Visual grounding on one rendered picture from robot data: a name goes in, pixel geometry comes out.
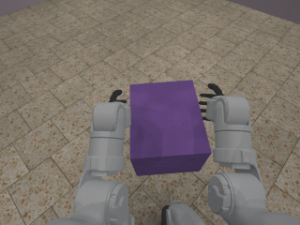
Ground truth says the robot right hand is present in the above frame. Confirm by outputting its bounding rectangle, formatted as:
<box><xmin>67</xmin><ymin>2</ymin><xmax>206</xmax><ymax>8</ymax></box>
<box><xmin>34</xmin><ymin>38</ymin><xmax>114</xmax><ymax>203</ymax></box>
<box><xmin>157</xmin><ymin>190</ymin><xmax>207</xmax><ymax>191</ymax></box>
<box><xmin>199</xmin><ymin>83</ymin><xmax>224</xmax><ymax>121</ymax></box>

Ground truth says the right robot shin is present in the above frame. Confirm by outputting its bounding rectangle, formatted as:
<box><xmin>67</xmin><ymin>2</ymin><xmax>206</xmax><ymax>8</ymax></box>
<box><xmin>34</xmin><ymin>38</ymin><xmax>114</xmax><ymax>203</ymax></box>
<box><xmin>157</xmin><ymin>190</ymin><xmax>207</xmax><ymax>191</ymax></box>
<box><xmin>166</xmin><ymin>201</ymin><xmax>181</xmax><ymax>225</ymax></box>

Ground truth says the carton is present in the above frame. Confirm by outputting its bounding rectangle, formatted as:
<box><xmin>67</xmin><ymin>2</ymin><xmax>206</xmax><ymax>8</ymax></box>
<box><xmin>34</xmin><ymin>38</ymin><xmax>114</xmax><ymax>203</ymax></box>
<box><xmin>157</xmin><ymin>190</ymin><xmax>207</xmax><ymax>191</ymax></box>
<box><xmin>129</xmin><ymin>80</ymin><xmax>212</xmax><ymax>176</ymax></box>

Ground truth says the robot left hand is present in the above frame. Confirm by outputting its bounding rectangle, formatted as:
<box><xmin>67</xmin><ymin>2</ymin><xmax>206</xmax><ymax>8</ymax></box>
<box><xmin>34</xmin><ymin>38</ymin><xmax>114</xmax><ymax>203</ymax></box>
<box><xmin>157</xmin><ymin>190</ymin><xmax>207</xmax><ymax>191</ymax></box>
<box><xmin>109</xmin><ymin>89</ymin><xmax>127</xmax><ymax>103</ymax></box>

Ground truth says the right robot upper arm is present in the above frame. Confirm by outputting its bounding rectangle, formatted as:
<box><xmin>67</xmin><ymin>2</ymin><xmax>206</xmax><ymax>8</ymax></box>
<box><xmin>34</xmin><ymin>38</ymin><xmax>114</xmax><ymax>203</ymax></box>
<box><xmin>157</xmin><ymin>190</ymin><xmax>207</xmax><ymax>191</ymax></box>
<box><xmin>207</xmin><ymin>172</ymin><xmax>300</xmax><ymax>225</ymax></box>

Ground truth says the right robot forearm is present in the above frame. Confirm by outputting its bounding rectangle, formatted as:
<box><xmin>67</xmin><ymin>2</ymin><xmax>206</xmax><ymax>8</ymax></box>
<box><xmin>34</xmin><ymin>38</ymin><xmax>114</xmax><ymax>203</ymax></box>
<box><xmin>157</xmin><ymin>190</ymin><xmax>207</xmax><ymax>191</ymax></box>
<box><xmin>205</xmin><ymin>96</ymin><xmax>266</xmax><ymax>200</ymax></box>

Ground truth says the left robot upper arm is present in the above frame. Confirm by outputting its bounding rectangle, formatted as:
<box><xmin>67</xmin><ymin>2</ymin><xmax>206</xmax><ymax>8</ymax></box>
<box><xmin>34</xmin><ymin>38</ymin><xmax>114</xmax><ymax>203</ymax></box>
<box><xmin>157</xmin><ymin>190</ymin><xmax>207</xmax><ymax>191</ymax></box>
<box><xmin>44</xmin><ymin>179</ymin><xmax>129</xmax><ymax>225</ymax></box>

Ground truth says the left robot forearm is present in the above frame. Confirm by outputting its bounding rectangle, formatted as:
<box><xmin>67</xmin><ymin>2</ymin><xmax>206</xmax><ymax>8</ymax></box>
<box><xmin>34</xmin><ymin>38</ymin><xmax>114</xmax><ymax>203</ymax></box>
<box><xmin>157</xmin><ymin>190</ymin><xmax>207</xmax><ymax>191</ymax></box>
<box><xmin>73</xmin><ymin>101</ymin><xmax>131</xmax><ymax>210</ymax></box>

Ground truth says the left robot thigh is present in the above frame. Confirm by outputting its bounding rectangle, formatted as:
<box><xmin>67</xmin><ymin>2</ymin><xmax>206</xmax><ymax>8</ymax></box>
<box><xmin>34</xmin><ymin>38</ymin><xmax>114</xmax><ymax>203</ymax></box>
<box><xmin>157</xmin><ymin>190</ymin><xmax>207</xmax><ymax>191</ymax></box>
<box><xmin>122</xmin><ymin>213</ymin><xmax>135</xmax><ymax>225</ymax></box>

